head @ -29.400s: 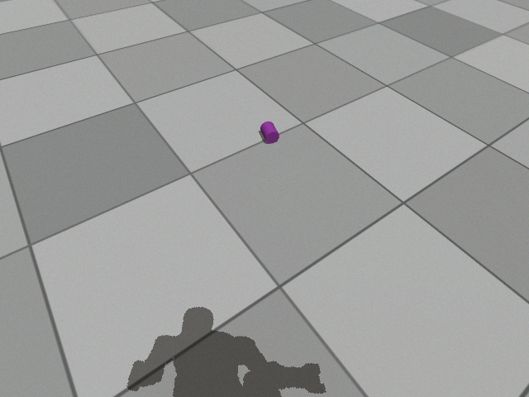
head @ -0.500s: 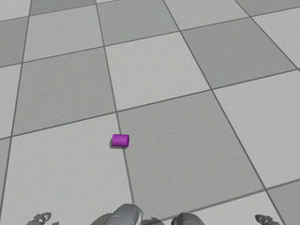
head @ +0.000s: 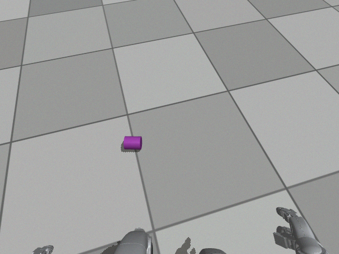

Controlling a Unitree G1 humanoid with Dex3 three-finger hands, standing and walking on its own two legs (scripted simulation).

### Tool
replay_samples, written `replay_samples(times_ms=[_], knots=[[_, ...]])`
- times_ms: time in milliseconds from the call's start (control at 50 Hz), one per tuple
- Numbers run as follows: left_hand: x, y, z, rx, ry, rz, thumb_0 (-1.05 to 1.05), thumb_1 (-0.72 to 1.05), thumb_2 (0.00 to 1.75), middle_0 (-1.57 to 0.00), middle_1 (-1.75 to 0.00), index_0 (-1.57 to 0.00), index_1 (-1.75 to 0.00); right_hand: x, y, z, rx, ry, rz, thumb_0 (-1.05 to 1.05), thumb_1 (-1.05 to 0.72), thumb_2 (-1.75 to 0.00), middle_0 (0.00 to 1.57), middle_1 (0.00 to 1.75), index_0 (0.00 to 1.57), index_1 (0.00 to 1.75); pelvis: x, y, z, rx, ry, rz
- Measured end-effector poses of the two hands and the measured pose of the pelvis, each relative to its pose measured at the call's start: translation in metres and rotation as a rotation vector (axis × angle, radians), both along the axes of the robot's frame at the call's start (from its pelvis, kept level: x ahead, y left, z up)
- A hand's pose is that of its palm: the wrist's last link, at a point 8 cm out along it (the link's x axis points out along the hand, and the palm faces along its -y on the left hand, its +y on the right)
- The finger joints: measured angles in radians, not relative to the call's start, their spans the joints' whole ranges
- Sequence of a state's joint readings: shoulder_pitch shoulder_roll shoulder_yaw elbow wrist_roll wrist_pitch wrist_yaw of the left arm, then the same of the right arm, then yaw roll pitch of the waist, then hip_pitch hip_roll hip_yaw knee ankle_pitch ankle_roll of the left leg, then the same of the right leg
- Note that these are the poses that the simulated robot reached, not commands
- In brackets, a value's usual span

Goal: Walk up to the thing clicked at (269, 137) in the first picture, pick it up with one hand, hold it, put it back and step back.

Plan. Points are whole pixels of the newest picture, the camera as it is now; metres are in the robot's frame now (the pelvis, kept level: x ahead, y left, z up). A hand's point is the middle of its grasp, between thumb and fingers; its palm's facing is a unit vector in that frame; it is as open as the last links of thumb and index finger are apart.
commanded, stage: walk up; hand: left
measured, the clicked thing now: (133, 142) +0.75 +0.26 -0.71
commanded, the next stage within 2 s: stand in 1.96 s
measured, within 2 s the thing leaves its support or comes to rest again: neither
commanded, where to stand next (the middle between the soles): +0.36 +0.01 m, yaw +2 degrees
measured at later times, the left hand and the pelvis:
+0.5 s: hand out of the picture -0.03 +0.30 -0.14, palm faces +0.06 -0.94 -0.34, open 7.4 cm; pelvis -0.09 +0.02 +0.02, yaw +2 degrees
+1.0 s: hand out of the picture +0.00 +0.28 -0.13, palm faces +0.03 -0.93 -0.36, open 7.4 cm; pelvis -0.07 +0.01 +0.01, yaw +1 degrees
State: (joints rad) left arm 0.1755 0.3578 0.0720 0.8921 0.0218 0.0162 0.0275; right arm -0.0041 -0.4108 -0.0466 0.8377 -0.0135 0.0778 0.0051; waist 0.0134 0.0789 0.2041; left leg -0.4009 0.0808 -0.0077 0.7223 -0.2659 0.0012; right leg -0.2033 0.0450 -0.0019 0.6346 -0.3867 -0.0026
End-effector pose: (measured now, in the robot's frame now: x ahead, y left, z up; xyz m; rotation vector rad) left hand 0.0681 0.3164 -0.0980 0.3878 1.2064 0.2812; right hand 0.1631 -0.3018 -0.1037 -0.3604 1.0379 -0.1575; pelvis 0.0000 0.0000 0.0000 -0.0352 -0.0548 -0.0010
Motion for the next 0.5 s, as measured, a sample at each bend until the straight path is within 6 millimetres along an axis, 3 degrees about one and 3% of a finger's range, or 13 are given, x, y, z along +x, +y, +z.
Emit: replay_samples(times_ms=[100, 200, 340, 420, 500], knots=[[-0.039, -0.007, 0.016, 0.002, 0.023, -0.012, 0.01, 0.90, 0.90, -0.21, -0.30, -0.21, -0.30, -0.050, 0.000, -0.005, 0.032, 0.062, -0.041, 0.00, -0.91, -0.90, 0.20, 0.30, 0.20, 0.30, -0.025, 0.000, 0.010, 0.061, 0.012, -0.020], [-0.053, 0.004, 0.025, 0.025, -0.023, -0.014, 0.01, 0.90, 0.90, -0.21, -0.30, -0.21, -0.31, -0.110, 0.000, -0.012, 0.017, 0.144, -0.050, 0.00, -0.91, -0.90, 0.20, 0.30, 0.20, 0.30, -0.050, 0.007, 0.011, 0.058, 0.030, 0.016], [-0.068, 0.030, 0.008, -0.008, -0.129, 0.015, 0.01, 0.90, 0.90, -0.21, -0.30, -0.21, -0.31, -0.177, 0.020, -0.011, -0.022, 0.234, -0.030, 0.00, -0.91, -0.90, 0.20, 0.30, 0.20, 0.30, -0.082, 0.021, 0.002, 0.077, -0.013, 0.056], [-0.088, 0.029, 0.002, -0.065, -0.091, 0.044, 0.01, 0.91, 0.90, -0.21, -0.30, -0.20, -0.30, -0.195, 0.029, 0.006, -0.019, 0.210, -0.035, 0.00, -0.91, -0.90, 0.20, 0.30, 0.20, 0.30, -0.087, 0.024, 0.012, 0.039, -0.008, 0.066], [-0.105, 0.023, -0.002, -0.098, -0.051, 0.041, 0.01, 0.91, 0.90, -0.21, -0.30, -0.20, -0.30, -0.190, 0.028, 0.016, -0.024, 0.156, -0.033, 0.00, -0.90, -0.90, 0.20, 0.30, 0.21, 0.30, -0.093, 0.023, 0.016, 0.038, 0.001, 0.037]])
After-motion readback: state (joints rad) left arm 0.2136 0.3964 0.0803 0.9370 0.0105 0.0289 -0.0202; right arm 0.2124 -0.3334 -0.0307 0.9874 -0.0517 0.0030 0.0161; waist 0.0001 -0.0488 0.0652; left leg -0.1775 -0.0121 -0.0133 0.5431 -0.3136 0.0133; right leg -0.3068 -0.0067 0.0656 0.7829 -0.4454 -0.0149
